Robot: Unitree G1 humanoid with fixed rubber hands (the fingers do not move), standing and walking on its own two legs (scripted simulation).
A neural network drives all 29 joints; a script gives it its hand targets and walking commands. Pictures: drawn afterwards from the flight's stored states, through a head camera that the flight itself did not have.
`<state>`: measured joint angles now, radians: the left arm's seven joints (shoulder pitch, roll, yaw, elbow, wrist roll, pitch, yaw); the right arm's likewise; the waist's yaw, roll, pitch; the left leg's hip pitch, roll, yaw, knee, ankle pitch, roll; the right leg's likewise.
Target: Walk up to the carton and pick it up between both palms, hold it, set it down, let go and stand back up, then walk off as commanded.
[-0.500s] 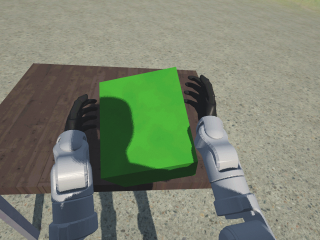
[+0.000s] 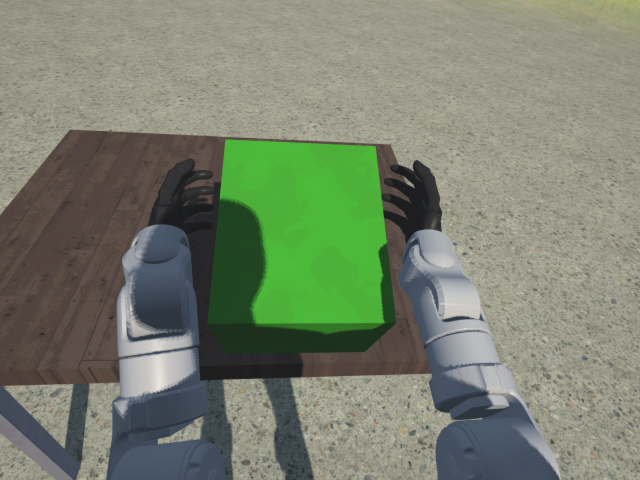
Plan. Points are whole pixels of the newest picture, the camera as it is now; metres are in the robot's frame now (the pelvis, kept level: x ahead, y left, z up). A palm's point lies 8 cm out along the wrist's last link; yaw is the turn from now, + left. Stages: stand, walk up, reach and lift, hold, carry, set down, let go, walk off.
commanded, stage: hold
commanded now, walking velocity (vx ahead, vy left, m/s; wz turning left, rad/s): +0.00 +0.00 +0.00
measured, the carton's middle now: (299, 252) +0.42 +0.01 +0.09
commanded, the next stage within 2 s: none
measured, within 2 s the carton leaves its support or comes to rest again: neither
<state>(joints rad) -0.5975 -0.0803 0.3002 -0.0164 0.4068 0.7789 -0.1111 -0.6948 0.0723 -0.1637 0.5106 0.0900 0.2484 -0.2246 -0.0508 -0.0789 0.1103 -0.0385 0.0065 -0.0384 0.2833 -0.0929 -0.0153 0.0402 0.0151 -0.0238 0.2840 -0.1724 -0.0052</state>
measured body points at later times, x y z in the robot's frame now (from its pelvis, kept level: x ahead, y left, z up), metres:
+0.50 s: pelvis -0.01 +0.00 +0.00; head -0.03 +0.03 +0.45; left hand +0.34 +0.17 +0.17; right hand +0.37 -0.13 +0.18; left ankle +0.05 +0.13 -0.75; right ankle +0.00 -0.11 -0.75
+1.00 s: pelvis +0.02 +0.00 +0.00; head +0.01 +0.03 +0.45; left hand +0.37 +0.17 +0.13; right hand +0.40 -0.11 +0.21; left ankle +0.05 +0.13 -0.75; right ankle +0.00 -0.11 -0.75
